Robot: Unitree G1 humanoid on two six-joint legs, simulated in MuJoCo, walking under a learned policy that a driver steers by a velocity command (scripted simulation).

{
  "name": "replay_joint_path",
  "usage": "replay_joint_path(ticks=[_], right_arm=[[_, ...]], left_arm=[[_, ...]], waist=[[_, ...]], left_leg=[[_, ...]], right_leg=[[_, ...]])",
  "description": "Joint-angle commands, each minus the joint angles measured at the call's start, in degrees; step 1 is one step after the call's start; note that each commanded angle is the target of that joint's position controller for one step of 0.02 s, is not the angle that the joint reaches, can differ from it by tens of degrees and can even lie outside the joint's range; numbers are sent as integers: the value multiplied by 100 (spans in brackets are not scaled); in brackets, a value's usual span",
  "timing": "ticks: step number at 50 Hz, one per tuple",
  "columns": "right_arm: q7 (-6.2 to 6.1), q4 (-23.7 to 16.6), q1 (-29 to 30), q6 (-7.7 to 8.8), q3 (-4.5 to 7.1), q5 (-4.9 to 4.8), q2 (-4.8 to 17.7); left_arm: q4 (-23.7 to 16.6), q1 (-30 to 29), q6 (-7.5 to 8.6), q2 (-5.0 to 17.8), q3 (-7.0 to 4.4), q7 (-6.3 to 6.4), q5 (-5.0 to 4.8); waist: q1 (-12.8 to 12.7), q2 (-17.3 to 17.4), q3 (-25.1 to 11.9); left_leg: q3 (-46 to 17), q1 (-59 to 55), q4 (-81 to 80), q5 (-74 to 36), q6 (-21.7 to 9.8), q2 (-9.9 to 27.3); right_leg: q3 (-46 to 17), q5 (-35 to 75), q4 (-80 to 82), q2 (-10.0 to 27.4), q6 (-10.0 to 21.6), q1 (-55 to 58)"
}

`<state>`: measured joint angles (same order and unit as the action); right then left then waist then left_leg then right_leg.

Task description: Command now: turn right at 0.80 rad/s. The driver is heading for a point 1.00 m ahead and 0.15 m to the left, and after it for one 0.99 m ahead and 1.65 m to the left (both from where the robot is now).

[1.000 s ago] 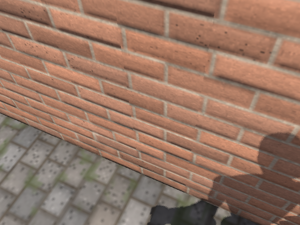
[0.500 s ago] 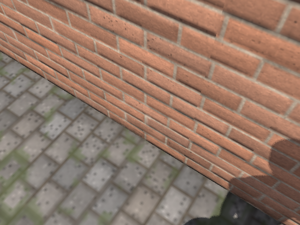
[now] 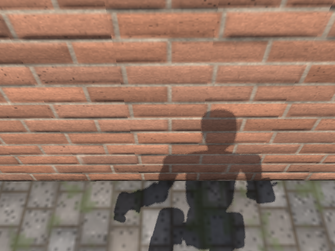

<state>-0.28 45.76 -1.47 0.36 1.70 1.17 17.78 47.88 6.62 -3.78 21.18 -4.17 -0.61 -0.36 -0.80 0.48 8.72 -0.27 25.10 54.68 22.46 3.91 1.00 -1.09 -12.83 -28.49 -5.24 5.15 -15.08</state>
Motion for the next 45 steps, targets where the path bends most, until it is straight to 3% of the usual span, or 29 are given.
replay_joint_path(ticks=[1, 5, 7, 8, 9, 10, 11, 12, 13, 15, 19, 21, 22, 23, 24, 25, 26, 27, 28, 29, 32, 33, 36, 38, 39, 40, 41, 43, 45], right_arm=[[-12, -174, -357, 23, 135, 5, 599], [-63, -149, -507, 27, 107, -95, 594], [-78, 37, -1042, 98, 51, -75, 504], [-86, 86, -1087, 163, -27, 0, 397], [-106, 32, -854, 217, -82, 140, 617], [-70, 83, -560, 183, -24, 158, 980], [-3, 131, -344, 174, -60, 80, 778], [32, 147, -145, 172, -94, -35, 647], [32, 182, -194, 159, -21, -76, 821], [7, 379, -653, 89, 176, -85, 1221], [36, 660, -1177, 44, 364, -119, 1159], [65, 651, -1045, -5, 438, -100, 1071], [61, 642, -904, -21, 471, -143, 1065], [84, 563, -678, -31, 531, -125, 1123], [112, 454, -486, -74, 527, -143, 1056], [137, 273, -284, -99, 471, -163, 741], [120, 166, -213, -99, 425, -153, 511], [69, 270, -335, -112, 440, 58, 843], [90, 458, -512, -138, 483, 67, 919], [126, 556, -719, -179, 471, 103, 849], [388, 442, -510, -296, 316, 75, 477], [439, 353, -332, -310, 277, 68, 449], [470, 188, -194, -403, 211, 66, 465], [379, 215, -204, -420, 165, 22, 434], [604, -137, 404, -603, 144, 278, 586], [607, -136, 319, -658, 188, 308, 690], [599, -36, 146, -669, 183, 308, 683], [571, 26, 54, -581, 75, 241, 449], [506, 100, 94, -476, -28, 144, 223]], left_arm=[[-177, -35, 127, 868, -192, -15, 43], [-8, -40, 145, 1008, -187, -41, 157], [24, -351, 147, 788, -93, -12, 144], [69, -363, 166, 432, 46, 30, 142], [67, -280, 185, -41, 209, 37, 115], [232, -52, 122, 208, 152, 34, 134], [417, 123, 117, 394, 130, 6, 157], [520, 169, 166, 353, 142, -22, 141], [545, 81, 248, 391, 125, -4, 136], [518, -71, 395, 475, 106, 50, 106], [329, -229, 526, 280, 152, 193, -44], [305, -45, 556, 222, 170, 248, -86], [307, 146, 556, 153, 193, 299, -108], [316, 286, 585, 172, 184, 362, -78], [333, 527, 624, 314, 144, 422, -58], [279, 548, 626, 752, 36, 493, 62], [99, -106, 577, 1103, -59, 512, 160], [-109, -434, 550, 693, 59, 501, 241], [-222, -620, 576, 256, 179, 496, 206], [-258, -707, 604, 111, 239, 503, 167], [-41, 9, 624, 285, 193, 410, 44], [55, 284, 605, 331, 171, 348, 66], [145, 448, 602, 521, 75, 253, 121], [152, 326, 611, 578, 40, 171, 125], [754, 1689, 496, 1397, -325, 594, 120], [987, 2082, 479, 1514, -395, 696, 101], [975, 1897, 465, 1373, -405, 696, 116], [826, 1200, 497, 1017, -385, 593, 161], [882, 1082, 509, 671, -345, 459, 244]], waist=[[7, -355, -1202], [-62, -676, -1308], [273, -712, -1382], [346, -369, -1336], [175, 882, -1190], [4, 1566, -831], [-157, 1297, -608], [-266, 1088, -504], [-203, 1049, -491], [52, 1043, -640], [262, 973, -988], [217, 1028, -1095], [112, 989, -1175], [-11, 816, -1204], [-77, 584, -1322], [-127, -347, -1243], [5, -1756, -813], [215, -1191, -779], [363, -746, -761], [523, -549, -719], [221, -706, -760], [61, -738, -810], [32, -722, -1062], [34, -880, -1098], [-401, -560, -881], [-382, -177, -906], [-259, -52, -936], [-42, -668, -870], [-106, -1164, -848]], left_leg=[[16, 31, -691, -134, 38, -66], [184, -794, -1626, -149, -130, -153], [312, -1607, -2649, -750, -240, -74], [24, -1994, -3475, -956, -280, 152], [-1661, -1948, -4517, -399, -486, 1299], [-2688, -838, -4884, 124, -1044, 1802], [-2588, -521, -4952, 120, -1134, 1645], [-2194, -499, -4784, -57, -1014, 1294], [-1943, -730, -4563, -418, -894, 986], [-2002, -1576, -4103, -1664, -1005, 831], [-2537, -2403, -3713, -2650, -1289, 922], [-2656, -2236, -3698, -2540, -1273, 801], [-2658, -2047, -3611, -2435, -1237, 722], [-2590, -1606, -3439, -2323, -1105, 568], [-2398, -881, -3274, -1632, -848, 351], [-1889, 263, -2632, -399, -519, -146], [-450, 1103, -963, 530, -335, -878], [-401, 1007, 73, 545, -345, -170], [-375, 772, 613, 339, -401, -106], [-318, 827, 932, 96, -404, -63], [50, 1054, 606, -152, -251, 4], [94, 1022, 363, -108, -218, -28], [1, 507, -465, 141, -248, -65], [94, -245, -1263, 251, -342, -177], [74, 1127, -718, -94, -419, -237], [-725, 1683, -413, 103, -475, -15], [-926, 1813, -261, 262, -471, 69], [-745, 1244, -823, 33, -417, 367], [-381, 39, -1619, -281, -435, 158]], right_leg=[[-1528, 2599, 646, 1369, 899, 1019], [-1724, 1901, 570, 1297, 614, 644], [-1537, 1225, 406, 1161, 334, 264], [-1342, 582, 248, 886, 66, 19], [-862, -512, -231, 331, -230, -381], [-712, -1601, -611, 106, -342, -15], [-723, -1395, -745, 344, -353, 375], [-559, -942, -617, 385, -373, 552], [-362, -762, -549, 264, -410, 442], [-208, -1099, -495, 66, -501, -102], [-312, -1415, -441, 58, -609, -620], [-295, -1343, -137, 13, -568, -366], [-262, -1042, 272, 33, -513, -24], [-141, -554, 715, 48, -489, 437], [-256, -376, 1255, 281, -401, 1226], [-1202, -992, 1845, 1227, -122, 1787], [-2298, -1111, 2305, 2395, 468, 1215], [-2070, -554, 2237, 2847, 749, 657], [-1616, 111, 2031, 2598, 732, 500], [-980, 895, 1725, 2234, 578, 621], [0, 2863, 1192, 1769, 445, 1239], [46, 3305, 1071, 1797, 502, 1409], [-63, 3632, 782, 2125, 595, 1600], [-1, 3628, 667, 2082, 470, 1258], [-1236, 4236, 874, 3025, 760, 2214], [-1754, 4171, 873, 3450, 838, 2850], [-1844, 3831, 866, 3457, 844, 2908], [-1421, 3367, 953, 3000, 678, 2247], [-950, 3350, 1105, 2454, 378, 1310]])
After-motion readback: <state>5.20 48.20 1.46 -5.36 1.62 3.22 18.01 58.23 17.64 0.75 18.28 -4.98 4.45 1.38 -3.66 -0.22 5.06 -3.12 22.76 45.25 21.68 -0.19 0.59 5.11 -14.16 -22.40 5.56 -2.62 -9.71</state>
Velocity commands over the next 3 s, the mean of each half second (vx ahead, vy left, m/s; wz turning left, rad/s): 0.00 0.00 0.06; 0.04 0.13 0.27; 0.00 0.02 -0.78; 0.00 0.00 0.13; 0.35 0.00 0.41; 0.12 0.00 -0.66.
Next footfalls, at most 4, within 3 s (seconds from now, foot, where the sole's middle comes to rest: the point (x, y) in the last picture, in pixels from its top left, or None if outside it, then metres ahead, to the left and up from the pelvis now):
0.16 left None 0.07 0.16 -0.77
0.48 right None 0.00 -0.05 -0.77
0.98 left None -0.05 0.29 -0.77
1.60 right None -0.10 0.06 -0.77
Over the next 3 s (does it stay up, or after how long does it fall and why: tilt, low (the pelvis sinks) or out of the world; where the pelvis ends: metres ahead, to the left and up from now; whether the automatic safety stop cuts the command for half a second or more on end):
stays up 0.03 0.18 0.00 its command is cut before an obstacle from the start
